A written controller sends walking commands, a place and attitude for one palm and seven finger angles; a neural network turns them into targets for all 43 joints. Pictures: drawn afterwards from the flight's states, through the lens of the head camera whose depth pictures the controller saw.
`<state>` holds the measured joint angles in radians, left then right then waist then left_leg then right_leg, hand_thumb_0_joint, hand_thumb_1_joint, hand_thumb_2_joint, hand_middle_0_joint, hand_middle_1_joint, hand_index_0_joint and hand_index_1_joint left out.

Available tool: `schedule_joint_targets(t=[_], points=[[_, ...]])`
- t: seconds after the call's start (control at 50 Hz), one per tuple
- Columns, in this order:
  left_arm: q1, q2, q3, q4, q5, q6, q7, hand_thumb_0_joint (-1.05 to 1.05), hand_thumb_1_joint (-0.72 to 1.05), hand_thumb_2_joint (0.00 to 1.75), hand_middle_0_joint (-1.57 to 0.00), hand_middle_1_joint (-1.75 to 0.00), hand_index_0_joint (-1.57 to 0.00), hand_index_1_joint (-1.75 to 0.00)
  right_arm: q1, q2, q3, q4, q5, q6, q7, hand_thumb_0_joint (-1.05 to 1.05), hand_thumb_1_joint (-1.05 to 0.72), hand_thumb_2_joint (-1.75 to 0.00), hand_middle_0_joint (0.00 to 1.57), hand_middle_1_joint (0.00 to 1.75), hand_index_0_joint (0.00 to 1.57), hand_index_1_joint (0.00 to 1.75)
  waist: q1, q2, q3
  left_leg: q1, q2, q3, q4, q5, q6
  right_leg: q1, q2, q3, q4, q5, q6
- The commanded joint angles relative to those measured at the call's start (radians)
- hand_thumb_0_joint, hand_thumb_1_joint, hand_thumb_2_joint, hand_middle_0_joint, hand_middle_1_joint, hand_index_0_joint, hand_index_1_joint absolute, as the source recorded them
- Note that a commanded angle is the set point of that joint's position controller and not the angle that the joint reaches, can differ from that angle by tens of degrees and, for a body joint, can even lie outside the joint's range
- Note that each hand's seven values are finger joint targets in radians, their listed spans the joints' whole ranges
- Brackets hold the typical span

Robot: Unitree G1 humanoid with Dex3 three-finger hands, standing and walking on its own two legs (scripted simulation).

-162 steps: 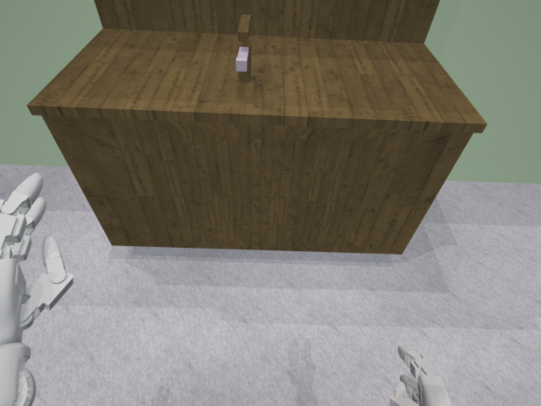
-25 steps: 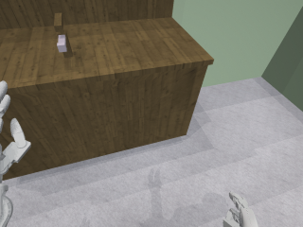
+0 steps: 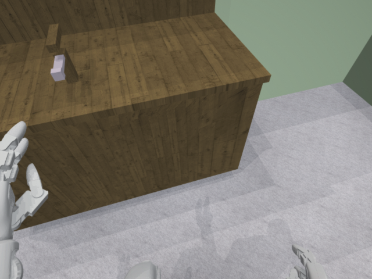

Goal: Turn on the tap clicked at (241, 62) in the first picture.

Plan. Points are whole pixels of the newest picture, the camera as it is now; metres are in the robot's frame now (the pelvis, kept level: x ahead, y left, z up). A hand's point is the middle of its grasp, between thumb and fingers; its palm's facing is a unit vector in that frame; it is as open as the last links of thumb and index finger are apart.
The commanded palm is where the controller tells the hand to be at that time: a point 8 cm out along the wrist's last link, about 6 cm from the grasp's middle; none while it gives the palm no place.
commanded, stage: take the last steps up to it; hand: left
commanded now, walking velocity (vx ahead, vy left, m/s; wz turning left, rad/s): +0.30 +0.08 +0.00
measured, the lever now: (58, 74) +0.62 +0.41 +0.09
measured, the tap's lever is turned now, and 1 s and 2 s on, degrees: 0 0 0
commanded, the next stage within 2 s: come to a stop and stand still in 0.86 s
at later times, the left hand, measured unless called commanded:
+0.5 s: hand (53, 136) +0.31 +0.25 +0.18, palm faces +0.39 -0.80 -0.46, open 7.4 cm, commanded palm +0.27 +0.29 +0.17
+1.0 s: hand (67, 110) +0.38 +0.25 +0.18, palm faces +0.42 -0.82 -0.38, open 7.4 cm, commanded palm +0.33 +0.28 +0.17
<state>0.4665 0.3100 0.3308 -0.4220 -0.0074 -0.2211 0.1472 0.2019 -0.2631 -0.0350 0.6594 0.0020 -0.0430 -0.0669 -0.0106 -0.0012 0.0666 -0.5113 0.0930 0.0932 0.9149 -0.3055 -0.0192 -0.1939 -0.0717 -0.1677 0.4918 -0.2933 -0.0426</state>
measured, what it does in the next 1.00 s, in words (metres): walks ahead: left foot, then right foot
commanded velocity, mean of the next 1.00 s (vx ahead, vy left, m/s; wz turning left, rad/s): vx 0.18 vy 0.05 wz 0.01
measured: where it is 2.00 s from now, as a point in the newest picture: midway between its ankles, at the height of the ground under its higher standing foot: outside the picture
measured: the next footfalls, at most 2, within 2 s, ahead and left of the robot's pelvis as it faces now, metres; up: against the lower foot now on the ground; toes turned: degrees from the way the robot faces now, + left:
left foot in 0.14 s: +0.16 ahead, +0.14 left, +0.00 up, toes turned +8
right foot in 0.54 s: +0.18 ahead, -0.10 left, +0.00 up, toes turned -10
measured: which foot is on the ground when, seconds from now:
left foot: up 0.00-0.12, down 0.14-0.56, up 0.58-0.94, down 0.96-1.00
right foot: down 0.00-0.16, up 0.18-0.52, down 0.54-0.98, up 1.00-1.00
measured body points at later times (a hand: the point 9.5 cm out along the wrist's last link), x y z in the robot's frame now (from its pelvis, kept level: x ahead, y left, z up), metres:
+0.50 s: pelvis +0.10 +0.01 -0.01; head +0.12 +0.00 +0.44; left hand +0.29 +0.29 +0.20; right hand +0.25 -0.18 -0.11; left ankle +0.12 +0.13 -0.74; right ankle +0.13 -0.10 -0.73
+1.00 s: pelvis +0.17 +0.01 -0.02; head +0.18 +0.02 +0.43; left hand +0.35 +0.29 +0.20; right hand +0.33 -0.26 -0.09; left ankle +0.23 +0.11 -0.74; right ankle +0.14 -0.09 -0.74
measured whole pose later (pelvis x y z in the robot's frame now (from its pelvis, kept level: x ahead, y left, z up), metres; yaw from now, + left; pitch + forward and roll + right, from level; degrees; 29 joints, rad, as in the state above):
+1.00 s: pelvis +0.17 +0.01 -0.02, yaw -1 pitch -2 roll +1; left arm 0.48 0.39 0.38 -0.55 -0.03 -0.24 0.17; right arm 0.21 -0.23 -0.05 0.58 0.01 -0.04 -0.08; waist 0.01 -0.05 0.05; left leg -0.31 0.03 0.17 0.55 -0.19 0.03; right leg -0.23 -0.06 -0.12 0.69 -0.43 -0.02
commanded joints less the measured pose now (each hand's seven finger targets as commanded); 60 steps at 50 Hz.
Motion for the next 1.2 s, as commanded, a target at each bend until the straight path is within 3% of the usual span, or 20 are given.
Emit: schedule_joint_targets(t=[0.0,0.1,0.14,0.16,0.2,0.28,0.48,0.5,0.54,0.56,0.64,0.68,0.8,0.9,0.92,0.94,0.96,0.98,1.08,1.18], points=[[-0.029,0.250,0.180,-0.331,-0.006,-0.084,0.046,0.00,0.90,0.90,-0.20,-0.30,-0.20,-0.30,-0.088,-0.021,-0.017,-0.201,-0.007,-0.071,0.000,0.00,-0.90,-0.90,0.20,0.30,0.20,0.30,0.044,-0.133,-0.168,0.023,-0.036,0.079,-0.227,0.019,0.017,0.199,-0.224,0.198,-0.131,0.461,-0.105],[-0.017,0.224,0.177,-0.339,-0.020,-0.084,0.055,0.00,0.90,0.90,-0.20,-0.30,-0.20,-0.30,-0.034,-0.041,-0.038,-0.218,0.000,-0.068,-0.012,0.00,-0.90,-0.90,0.20,0.30,0.20,0.30,-0.005,0.008,-0.227,0.404,-0.049,0.081,-0.487,0.183,0.040,0.045,-0.126,0.121,0.140,0.357,-0.023],[-0.021,0.196,0.148,-0.313,-0.027,-0.095,0.050,0.00,0.90,0.90,-0.20,-0.30,-0.20,-0.30,-0.036,-0.072,-0.048,-0.225,0.008,-0.066,-0.010,0.00,-0.90,-0.90,0.20,0.30,0.20,0.30,-0.005,0.325,-0.232,0.620,0.288,-0.414,-0.563,0.354,0.205,-0.326,0.034,0.061,0.530,-0.287,0.050],[-0.067,0.228,0.156,-0.298,-0.014,-0.096,0.048,0.00,0.90,0.90,-0.20,-0.30,-0.20,-0.30,-0.045,-0.058,-0.032,-0.234,0.009,-0.072,0.000,0.00,-0.90,-0.90,0.20,0.30,0.20,0.30,-0.005,0.245,-0.187,0.545,0.324,-0.489,-0.606,0.346,0.251,-0.383,0.054,0.120,0.673,-0.342,0.038],[-0.099,0.245,0.166,-0.257,-0.016,-0.085,0.030,0.00,0.90,0.90,-0.20,-0.30,-0.20,-0.30,-0.064,-0.054,-0.022,-0.198,-0.001,-0.078,-0.001,0.00,-0.90,-0.90,0.20,0.30,0.20,0.30,-0.008,0.208,-0.124,0.399,0.317,-0.435,-0.642,0.159,0.257,-0.426,-0.016,0.164,0.729,-0.259,0.049],[-0.047,0.198,0.126,-0.356,-0.017,-0.077,0.015,0.00,0.90,0.90,-0.20,-0.30,-0.20,-0.30,-0.052,-0.050,-0.022,-0.186,0.007,-0.095,0.008,0.00,-0.90,-0.90,0.20,0.30,0.20,0.30,0.012,0.208,-0.149,0.355,0.204,-0.177,-0.616,0.222,0.200,-0.364,-0.020,0.101,0.566,-0.108,0.068],[-0.093,0.206,0.141,-0.229,-0.008,-0.040,0.029,0.00,0.90,0.90,-0.20,-0.30,-0.20,-0.30,-0.066,-0.040,-0.002,-0.169,0.005,-0.098,-0.016,0.00,-0.90,-0.90,0.20,0.30,0.20,0.30,0.013,0.139,-0.155,0.209,0.152,-0.074,-0.495,-0.060,0.119,0.010,0.046,-0.009,0.013,-0.027,0.075],[-0.107,0.207,0.135,-0.214,-0.003,-0.038,0.029,0.00,0.90,0.90,-0.20,-0.30,-0.20,-0.30,-0.063,-0.033,-0.002,-0.165,0.004,-0.092,-0.016,0.00,-0.90,-0.90,0.20,0.30,0.20,0.30,0.010,0.056,-0.162,0.173,0.112,-0.038,-0.384,-0.093,0.096,0.057,0.000,0.065,-0.070,-0.019,0.052],[-0.121,0.247,0.143,-0.198,0.002,-0.025,0.032,0.00,0.90,0.90,-0.20,-0.30,-0.20,-0.30,-0.079,-0.008,0.007,-0.180,0.005,-0.085,-0.009,0.00,-0.90,-0.90,0.20,0.30,0.20,0.30,0.020,-0.300,-0.148,-0.112,-0.075,0.027,0.060,-0.255,0.026,0.177,-0.326,0.615,-0.223,0.084,-0.118],[-0.184,0.243,0.136,-0.219,-0.010,-0.027,0.028,0.00,0.90,0.90,-0.20,-0.30,-0.20,-0.30,-0.095,-0.036,-0.003,-0.170,0.001,-0.095,-0.003,0.00,-0.90,-0.90,0.20,0.30,0.20,0.30,0.020,-0.261,-0.146,-0.137,-0.053,-0.058,0.193,-0.225,0.013,0.156,-0.367,0.627,-0.238,0.080,-0.137],[-0.075,0.242,0.158,-0.217,-0.002,-0.055,0.027,0.00,0.90,0.90,-0.20,-0.30,-0.20,-0.30,-0.104,-0.022,0.010,-0.148,0.002,-0.058,0.003,0.00,-0.90,-0.90,0.20,0.30,0.20,0.30,0.012,-0.088,-0.145,-0.148,-0.013,-0.077,0.212,-0.104,-0.013,0.185,-0.275,0.328,-0.125,0.523,-0.112],[-0.044,0.239,0.165,-0.233,-0.003,-0.071,0.029,0.00,0.90,0.90,-0.20,-0.30,-0.20,-0.30,-0.102,-0.022,0.008,-0.161,-0.002,-0.048,0.002,0.00,-0.90,-0.90,0.20,0.30,0.20,0.30,0.005,-0.117,-0.151,-0.088,-0.015,-0.038,0.093,-0.058,-0.011,0.170,-0.244,0.217,-0.116,0.628,-0.090],[0.038,0.236,0.187,-0.315,-0.022,-0.072,0.040,0.00,0.90,0.90,-0.20,-0.30,-0.20,-0.30,-0.090,-0.023,-0.012,-0.222,-0.003,-0.048,0.002,0.00,-0.90,-0.90,0.20,0.30,0.20,0.30,0.041,-0.127,-0.182,0.052,-0.047,0.054,-0.235,0.001,0.008,0.188,-0.226,0.213,-0.105,0.567,-0.096],[-0.029,0.218,0.152,-0.326,-0.025,-0.060,0.046,0.00,0.90,0.90,-0.20,-0.30,-0.20,-0.30,-0.049,-0.045,-0.029,-0.227,0.002,-0.046,-0.010,0.00,-0.90,-0.90,0.20,0.30,0.20,0.30,0.007,-0.053,-0.187,0.330,-0.046,0.053,-0.475,0.164,0.023,0.041,-0.162,0.172,0.012,0.284,-0.031],[-0.058,0.220,0.147,-0.330,-0.026,-0.065,0.045,0.00,0.90,0.90,-0.20,-0.30,-0.20,-0.30,-0.047,-0.060,-0.033,-0.228,0.005,-0.045,-0.016,0.00,-0.90,-0.90,0.20,0.30,0.20,0.30,0.000,0.052,-0.187,0.405,0.011,-0.022,-0.508,0.174,0.057,-0.044,-0.114,0.150,0.105,0.195,-0.003],[-0.062,0.211,0.137,-0.326,-0.030,-0.065,0.043,0.00,0.90,0.90,-0.20,-0.30,-0.20,-0.30,-0.051,-0.078,-0.038,-0.235,0.010,-0.045,-0.018,0.00,-0.90,-0.90,0.20,0.30,0.20,0.30,0.004,0.217,-0.190,0.499,0.166,-0.224,-0.527,0.286,0.125,-0.193,-0.017,0.086,0.248,-0.040,0.042],[-0.072,0.217,0.132,-0.315,-0.025,-0.068,0.042,0.00,0.90,0.90,-0.20,-0.30,-0.20,-0.30,-0.050,-0.063,-0.026,-0.239,0.012,-0.048,-0.012,0.00,-0.90,-0.90,0.20,0.30,0.20,0.30,0.013,0.247,-0.182,0.499,0.285,-0.387,-0.589,0.407,0.202,-0.267,0.034,0.094,0.393,-0.313,0.052],[-0.082,0.235,0.140,-0.256,-0.019,-0.065,0.036,0.00,0.90,0.90,-0.20,-0.30,-0.20,-0.30,-0.068,-0.054,-0.011,-0.221,-0.004,-0.054,-0.011,0.00,-0.90,-0.90,0.20,0.30,0.20,0.30,0.011,0.237,-0.141,0.392,0.319,-0.436,-0.648,0.295,0.221,-0.265,0.027,0.140,0.489,-0.321,0.050],[-0.116,0.191,0.092,-0.318,-0.015,-0.046,0.023,0.00,0.90,0.90,-0.20,-0.30,-0.20,-0.30,-0.055,-0.052,-0.004,-0.197,-0.008,-0.087,0.006,0.00,-0.90,-0.90,0.20,0.30,0.20,0.30,0.013,0.190,-0.143,0.327,0.203,-0.187,-0.609,0.346,0.141,-0.143,0.028,0.115,0.298,-0.134,0.070],[-0.053,0.199,0.117,-0.323,-0.024,-0.026,0.028,0.00,0.90,0.90,-0.20,-0.30,-0.20,-0.30,-0.065,-0.043,0.014,-0.204,-0.008,-0.105,0.015,0.00,-0.90,-0.90,0.20,0.30,0.20,0.30,0.007,0.217,-0.146,0.238,0.188,-0.149,-0.643,0.104,0.106,-0.001,0.051,0.073,0.092,-0.080,0.076]])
